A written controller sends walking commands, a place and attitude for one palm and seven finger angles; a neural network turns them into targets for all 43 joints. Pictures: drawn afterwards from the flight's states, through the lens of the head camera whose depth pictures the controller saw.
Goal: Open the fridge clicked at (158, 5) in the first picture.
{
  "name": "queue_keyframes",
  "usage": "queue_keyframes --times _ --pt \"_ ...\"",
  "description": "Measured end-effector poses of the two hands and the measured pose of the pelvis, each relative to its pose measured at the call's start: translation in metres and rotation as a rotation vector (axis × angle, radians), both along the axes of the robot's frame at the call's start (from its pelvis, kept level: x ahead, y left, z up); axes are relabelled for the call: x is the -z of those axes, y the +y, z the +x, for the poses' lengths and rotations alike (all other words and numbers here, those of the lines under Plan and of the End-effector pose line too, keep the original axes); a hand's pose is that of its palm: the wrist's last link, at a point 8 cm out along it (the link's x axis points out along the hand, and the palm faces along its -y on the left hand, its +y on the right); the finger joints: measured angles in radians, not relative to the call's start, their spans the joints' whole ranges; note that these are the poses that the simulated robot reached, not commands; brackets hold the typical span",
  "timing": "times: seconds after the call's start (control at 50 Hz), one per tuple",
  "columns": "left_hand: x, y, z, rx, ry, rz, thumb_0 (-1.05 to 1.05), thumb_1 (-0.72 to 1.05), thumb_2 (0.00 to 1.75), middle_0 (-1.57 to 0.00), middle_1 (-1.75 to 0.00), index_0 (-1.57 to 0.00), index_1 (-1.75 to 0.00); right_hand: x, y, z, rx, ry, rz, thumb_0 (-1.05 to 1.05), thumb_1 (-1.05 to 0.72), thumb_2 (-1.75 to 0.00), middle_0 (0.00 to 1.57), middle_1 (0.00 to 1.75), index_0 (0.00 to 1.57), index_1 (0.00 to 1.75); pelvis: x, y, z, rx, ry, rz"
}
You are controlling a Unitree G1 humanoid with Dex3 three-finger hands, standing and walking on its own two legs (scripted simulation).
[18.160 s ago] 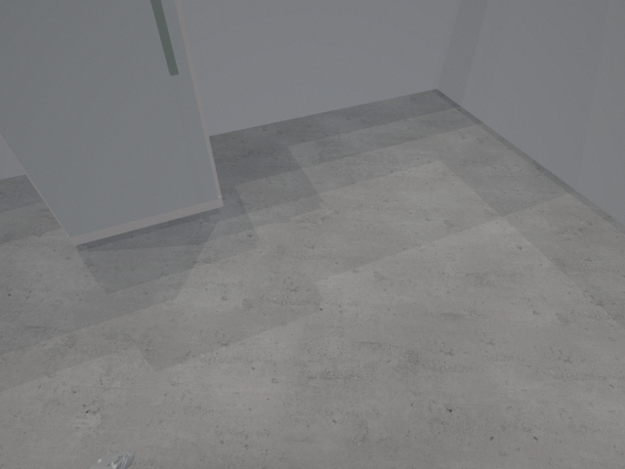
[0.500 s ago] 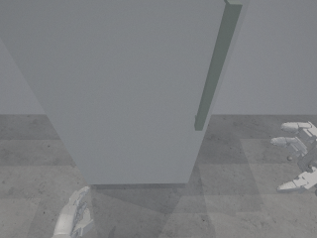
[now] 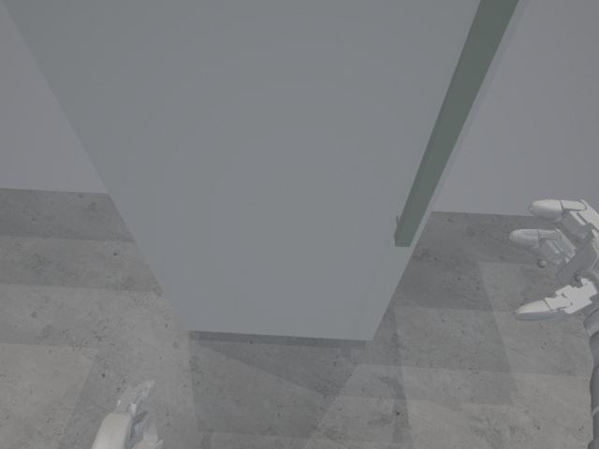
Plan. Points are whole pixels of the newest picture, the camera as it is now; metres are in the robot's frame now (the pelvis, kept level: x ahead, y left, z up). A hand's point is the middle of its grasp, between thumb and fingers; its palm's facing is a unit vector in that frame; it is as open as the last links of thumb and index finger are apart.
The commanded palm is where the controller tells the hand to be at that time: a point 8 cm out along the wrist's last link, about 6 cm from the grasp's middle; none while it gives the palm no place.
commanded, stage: move the hooked fingers beside the handle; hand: right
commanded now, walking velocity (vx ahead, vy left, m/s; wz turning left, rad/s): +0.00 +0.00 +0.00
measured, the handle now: (433, 145) +0.51 -0.15 +0.15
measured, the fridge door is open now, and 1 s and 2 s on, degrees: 0 0 0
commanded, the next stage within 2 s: none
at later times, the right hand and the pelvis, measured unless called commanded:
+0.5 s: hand (506, 226) +0.39 -0.24 +0.11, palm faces -0.02 +1.00 +0.01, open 14.0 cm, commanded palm +0.37 -0.28 +0.11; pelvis +0.01 -0.02 +0.00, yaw +0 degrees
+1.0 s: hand (470, 194) +0.45 -0.20 +0.11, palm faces -0.01 +1.00 +0.00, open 14.0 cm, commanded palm +0.43 -0.26 +0.10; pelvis +0.01 -0.01 +0.00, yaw +1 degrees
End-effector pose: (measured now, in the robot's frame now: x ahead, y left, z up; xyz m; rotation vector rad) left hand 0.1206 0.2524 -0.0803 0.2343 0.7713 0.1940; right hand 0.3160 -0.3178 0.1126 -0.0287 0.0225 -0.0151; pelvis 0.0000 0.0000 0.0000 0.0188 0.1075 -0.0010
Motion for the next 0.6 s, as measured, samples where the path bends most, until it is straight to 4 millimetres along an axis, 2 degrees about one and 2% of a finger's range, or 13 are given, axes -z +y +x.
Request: queue_keyframes --times 0.36,0.44,0.6 --pt "0.002 -0.019 0.008 0.001 0.040 -0.009 0.01 0.91 0.90 -0.20 -0.30 -0.20 -0.30 0.002 0.015 0.039 -0.018 -0.013 0.019 -0.01 0.50 -0.30 0.30 1.20 0.30 1.20 -0.001 -0.013 0.007 0.003 0.018 0.006" --pt "0.004 -0.022 0.004 0.000 0.065 -0.011 0.01 0.91 0.90 -0.20 -0.30 -0.20 -0.30 -0.001 0.022 0.048 -0.034 -0.032 0.020 -0.01 0.50 -0.30 0.30 1.20 0.30 1.20 0.000 -0.017 0.008 0.006 0.022 0.007" --pt "0.011 -0.022 -0.014 -0.025 0.142 -0.008 0.01 0.91 0.90 -0.20 -0.30 -0.20 -0.30 0.009 0.031 0.072 -0.033 0.008 0.023 -0.01 0.50 -0.30 0.30 1.20 0.30 1.20 0.001 -0.021 0.008 0.003 0.038 0.007"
